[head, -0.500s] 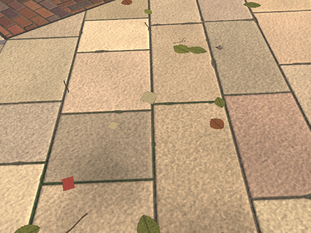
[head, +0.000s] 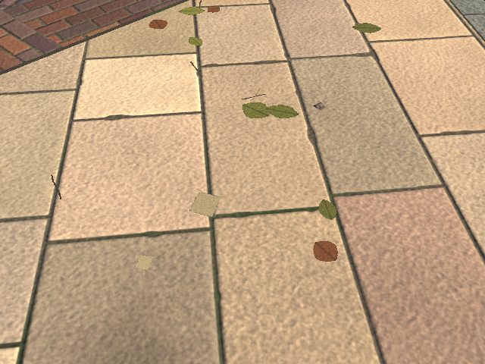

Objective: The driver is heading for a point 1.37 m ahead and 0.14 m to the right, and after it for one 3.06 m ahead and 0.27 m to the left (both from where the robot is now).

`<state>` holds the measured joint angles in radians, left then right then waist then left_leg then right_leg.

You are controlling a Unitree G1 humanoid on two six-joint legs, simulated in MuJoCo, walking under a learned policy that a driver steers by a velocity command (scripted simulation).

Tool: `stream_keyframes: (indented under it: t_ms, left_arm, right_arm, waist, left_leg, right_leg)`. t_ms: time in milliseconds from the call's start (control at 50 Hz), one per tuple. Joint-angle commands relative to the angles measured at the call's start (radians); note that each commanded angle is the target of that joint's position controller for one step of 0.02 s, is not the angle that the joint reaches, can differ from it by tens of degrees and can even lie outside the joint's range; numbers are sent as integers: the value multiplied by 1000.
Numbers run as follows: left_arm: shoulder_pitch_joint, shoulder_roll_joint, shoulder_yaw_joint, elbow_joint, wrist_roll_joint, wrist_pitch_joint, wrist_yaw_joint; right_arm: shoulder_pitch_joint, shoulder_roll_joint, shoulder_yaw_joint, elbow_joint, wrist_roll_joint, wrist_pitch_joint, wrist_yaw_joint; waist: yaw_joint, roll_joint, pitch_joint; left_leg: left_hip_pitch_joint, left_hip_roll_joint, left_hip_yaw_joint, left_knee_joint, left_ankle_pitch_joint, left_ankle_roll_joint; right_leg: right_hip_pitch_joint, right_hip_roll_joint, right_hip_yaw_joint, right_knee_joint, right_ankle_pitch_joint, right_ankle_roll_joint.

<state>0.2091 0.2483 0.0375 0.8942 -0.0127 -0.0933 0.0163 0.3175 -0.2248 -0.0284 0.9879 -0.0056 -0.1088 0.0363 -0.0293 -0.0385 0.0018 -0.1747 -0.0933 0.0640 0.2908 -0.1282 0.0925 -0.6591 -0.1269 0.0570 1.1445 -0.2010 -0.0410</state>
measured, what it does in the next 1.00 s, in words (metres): walks ahead: right foot, then left foot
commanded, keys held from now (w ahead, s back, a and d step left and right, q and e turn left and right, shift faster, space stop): w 1.00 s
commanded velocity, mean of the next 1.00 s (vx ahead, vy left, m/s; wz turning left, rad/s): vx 0.50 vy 0.00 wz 0.00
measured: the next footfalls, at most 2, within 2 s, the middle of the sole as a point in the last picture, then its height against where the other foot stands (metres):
right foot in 0.30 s outside the picture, level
left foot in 0.86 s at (220, 319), level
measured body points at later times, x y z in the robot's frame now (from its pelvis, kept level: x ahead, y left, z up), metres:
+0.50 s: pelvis +0.28 -0.08 +0.00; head +0.29 -0.10 +0.45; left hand +0.33 +0.18 -0.12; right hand +0.36 -0.35 -0.14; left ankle +0.28 +0.08 -0.66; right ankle +0.30 -0.16 -0.74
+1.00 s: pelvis +0.55 -0.01 -0.01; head +0.58 +0.00 +0.44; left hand +0.58 +0.25 -0.15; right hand +0.67 -0.27 -0.13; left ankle +0.61 +0.07 -0.74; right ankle +0.44 -0.16 -0.65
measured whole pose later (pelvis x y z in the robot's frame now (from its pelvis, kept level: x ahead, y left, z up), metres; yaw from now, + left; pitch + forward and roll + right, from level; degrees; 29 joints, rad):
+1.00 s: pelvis +0.55 -0.01 -0.01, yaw +1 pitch +2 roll +0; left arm 0.30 0.25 0.05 0.97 -0.02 -0.10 0.00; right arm 0.17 -0.24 -0.05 0.90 0.00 -0.10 0.04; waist 0.00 -0.02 0.02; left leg -0.35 -0.04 0.06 0.47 -0.15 0.07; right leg -0.39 -0.04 0.03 1.19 -0.37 -0.05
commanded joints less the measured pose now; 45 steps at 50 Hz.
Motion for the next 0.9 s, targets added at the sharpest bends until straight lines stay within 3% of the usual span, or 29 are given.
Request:
stream_keyframes:
  t_ms: [20, 100, 200, 240, 260, 280, 300, 320, 340, 360, 380, 400, 420, 440, 460, 500, 560, 640, 720, 760, 800, 820, 840, 860, 880, 900]
  left_arm:
    - [34, 46, 14, -43, 13, 4, 7]
    - [-128, 29, 7, -87, 4, -7, -5]
    - [-254, 41, 2, -137, -9, -16, -36]
    - [-237, 62, 8, -145, -10, -25, -47]
    - [-190, 79, 16, -136, -9, -29, -49]
    - [-79, 110, 35, -105, -7, -32, -47]
    - [117, 174, 63, -50, -4, -34, -39]
    - [274, 291, 91, -25, 16, -29, -34]
    - [306, 250, 80, -10, 12, -24, -40]
    - [230, 174, 56, -24, 6, -27, -41]
    - [134, 131, 41, -48, 5, -25, -39]
    - [56, 103, 31, -60, 9, -24, -44]
    - [20, 76, 22, -64, 14, -26, -48]
    - [14, 64, 19, -55, 18, -26, -53]
    - [31, 69, 21, -43, 18, -29, -54]
    - [68, 97, 29, -18, 18, -33, -47]
    - [119, 113, 32, 6, 16, -24, -30]
    - [172, 126, 33, 29, 7, -16, -16]
    - [240, 133, 37, 69, 0, -3, -11]
    - [249, 138, 42, 82, -3, 7, -6]
    - [232, 150, 48, 84, -5, 16, -2]
    - [213, 160, 51, 80, -4, 19, -1]
    - [189, 161, 51, 75, -3, 25, -1]
    - [177, 138, 41, 65, 4, 28, -2]
    - [197, 104, 24, 39, 26, 24, -1]
    - [326, -34, -12, 50, 9, -2, -17]
  right_arm:
    - [-38, -130, -20, -53, 1, -18, -20]
    - [44, -158, -25, -36, 17, -5, -36]
    - [118, -169, -32, -2, 26, 16, -39]
    - [111, -180, -38, 0, 27, 27, -41]
    - [93, -188, -40, -4, 27, 32, -42]
    - [72, -182, -37, -10, 23, 37, -42]
    - [62, -148, -23, -25, 11, 39, -41]
    - [141, -53, 8, -53, -1, 22, -35]
    - [179, -29, 19, -37, 19, -6, -28]
    - [96, -145, -10, -53, 43, -23, -24]
    - [14, -165, -16, -77, 50, -29, -25]
    - [-25, -151, -18, -83, 39, -24, -31]
    - [-27, -142, -26, -83, 25, -11, -37]
    - [-7, -117, -25, -78, 23, 5, -37]
    - [11, -93, -23, -72, 21, 16, -38]
    - [-13, -88, -27, -84, 17, 28, -42]
    - [-131, -86, -31, -126, 10, 29, -42]
    - [-274, -66, -24, -165, 15, 21, -31]
    - [-384, -67, -18, -203, 24, 14, -13]
    - [-416, -73, -18, -223, 26, 6, 0]
    - [-395, -90, -23, -226, 27, -1, 9]
    - [-347, -110, -33, -216, 27, -3, 10]
    - [-242, -138, -50, -186, 25, -4, 6]
    - [-61, -189, -76, -130, 23, -3, -1]
    - [121, -274, -96, -96, 11, 2, -13]
    - [140, -299, -96, -83, 4, 4, -3]
  waist:
    - [46, 77, 55]
    - [-12, 77, 55]
    - [-50, 90, 84]
    - [-26, 102, 71]
    - [6, 114, 46]
    - [68, 111, -17]
    - [145, 77, -147]
    - [147, -135, -313]
    - [139, -264, -403]
    - [133, -164, -268]
    - [108, -97, -168]
    - [75, -22, -97]
    - [44, -22, -60]
    - [22, -37, -45]
    - [12, -38, -37]
    - [3, -23, -11]
    - [26, -12, 18]
    - [69, -19, 48]
    - [102, -20, 88]
    - [99, -22, 98]
    - [73, -34, 77]
    - [42, -50, 43]
    - [-17, -57, -20]
    - [-93, -37, -130]
    - [-132, 122, -286]
    - [-51, 372, -400]
  left_leg:
    - [-103, 278, -206, -205, 83, 170]
    - [-13, 264, -161, -191, 94, 127]
    - [147, 325, -178, -122, 68, 113]
    - [194, 350, -191, -70, 115, 98]
    - [198, 347, -185, -16, 218, 86]
    - [184, 308, -149, 116, 387, 65]
    - [73, 246, -96, 358, 413, 32]
    - [-297, 110, -18, 767, 78, -38]
    - [-521, 26, -129, 978, -420, -51]
    - [-616, 97, -188, 1064, -380, -29]
    - [-616, 153, -160, 1044, -283, -16]
    - [-570, 193, -138, 979, -203, -21]
    - [-515, 224, -140, 911, -152, -25]
    - [-464, 234, -136, 880, -121, -31]
    - [-443, 233, -126, 861, -103, -37]
    - [-482, 237, -119, 805, -48, -52]
    - [-568, 239, -115, 641, 84, -72]
    - [-528, 206, -82, 407, 238, -72]
    - [-549, 185, -72, 293, 216, -58]
    - [-557, 181, -75, 257, 162, -39]
    - [-489, 161, -60, 229, 89, -15]
    - [-395, 133, -37, 222, 59, -1]
    - [-239, 95, -4, 208, 56, 19]
    - [20, 101, -18, 221, 84, 52]
    - [334, 321, -290, 228, 89, 121]
    - [601, 501, -768, 69, -101, 275]
  right_leg:
    - [-25, -42, 1, -138, 158, 27]
    - [1, 1, -36, -431, 308, 35]
    - [-2, 31, -43, -584, 226, 18]
    - [49, 47, -50, -626, 145, -10]
    - [128, 69, -69, -645, 114, -26]
    - [281, 103, -97, -667, 103, -49]
    - [554, 62, -49, -646, 129, -94]
    - [960, -198, 335, -665, 92, -227]
    - [1084, -296, 689, -830, -26, -314]
    - [976, -260, 586, -844, -61, -258]
    - [830, -221, 425, -857, 2, -218]
    - [685, -175, 315, -895, 86, -197]
    - [594, -133, 236, -931, 132, -178]
    - [537, -109, 191, -961, 154, -172]
    - [508, -96, 158, -979, 201, -179]
    - [499, -90, 106, -1002, 288, -191]
    - [538, -87, 65, -1018, 333, -185]
    - [558, -61, 9, -1039, 272, -155]
    - [672, -100, 10, -1013, 248, -153]
    - [735, -130, 17, -976, 280, -146]
    - [767, -144, 15, -922, 376, -131]
    - [766, -138, 6, -868, 516, -120]
    - [745, -108, -21, -749, 680, -103]
    - [645, -51, -60, -538, 693, -73]
    - [406, 30, -107, -189, 323, -36]
    - [41, 205, -18, 102, -364, 10]
Velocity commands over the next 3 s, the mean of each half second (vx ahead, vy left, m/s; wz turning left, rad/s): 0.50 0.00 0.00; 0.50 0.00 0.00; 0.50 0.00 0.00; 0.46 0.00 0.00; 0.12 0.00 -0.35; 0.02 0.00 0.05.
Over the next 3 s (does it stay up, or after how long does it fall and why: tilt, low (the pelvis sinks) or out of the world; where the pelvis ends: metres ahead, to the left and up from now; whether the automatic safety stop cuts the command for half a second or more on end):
stays up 1.20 -0.05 -0.01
